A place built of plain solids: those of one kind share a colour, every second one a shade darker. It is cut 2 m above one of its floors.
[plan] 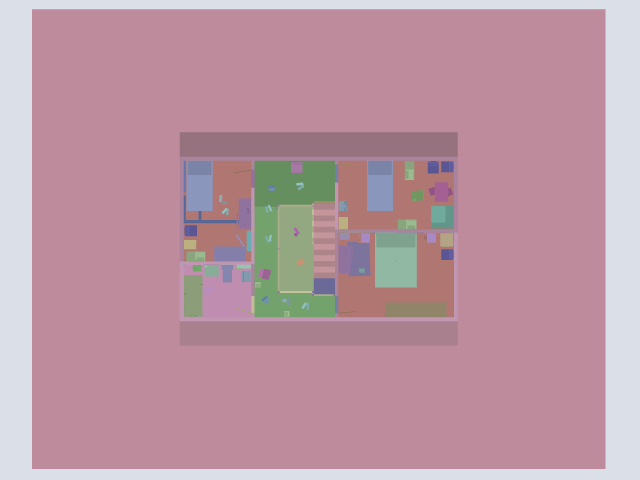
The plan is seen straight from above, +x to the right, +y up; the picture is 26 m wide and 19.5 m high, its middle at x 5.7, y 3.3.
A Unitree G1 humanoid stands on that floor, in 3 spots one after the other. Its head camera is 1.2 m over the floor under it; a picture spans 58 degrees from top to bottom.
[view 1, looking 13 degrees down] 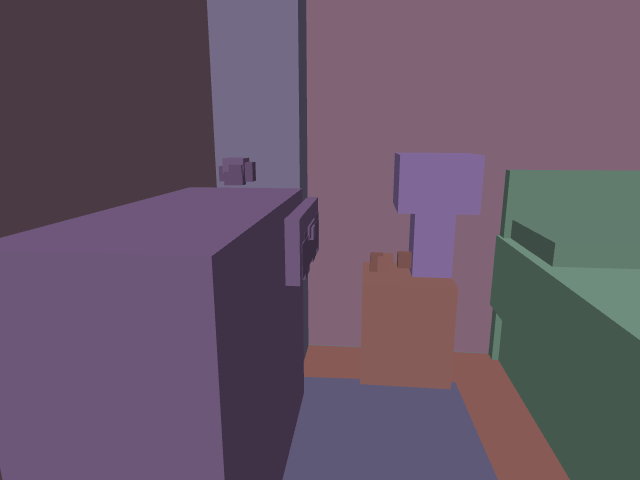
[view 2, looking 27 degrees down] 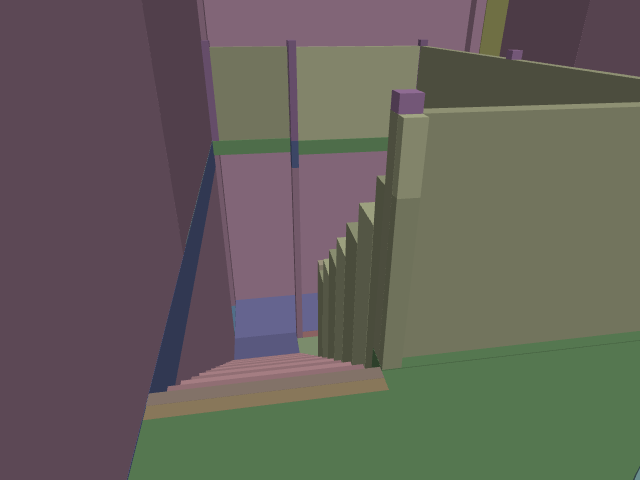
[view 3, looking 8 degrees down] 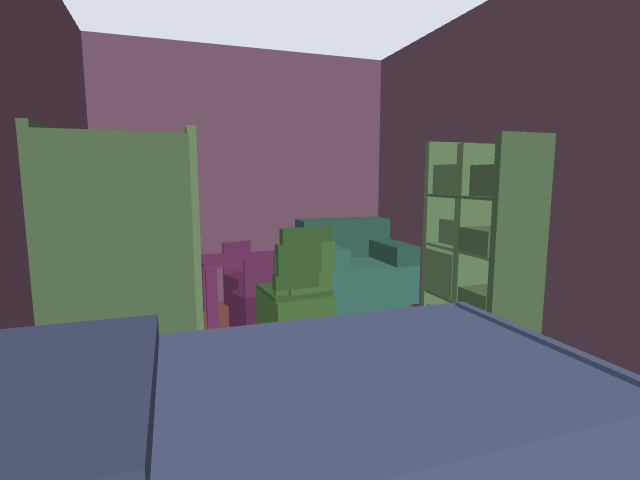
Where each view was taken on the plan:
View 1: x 7.22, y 1.23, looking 96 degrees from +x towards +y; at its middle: wall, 2.45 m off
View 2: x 5.88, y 5.98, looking -99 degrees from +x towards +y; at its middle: wall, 6.61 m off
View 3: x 6.88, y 5.88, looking -19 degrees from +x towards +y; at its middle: chair_bentwood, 2.74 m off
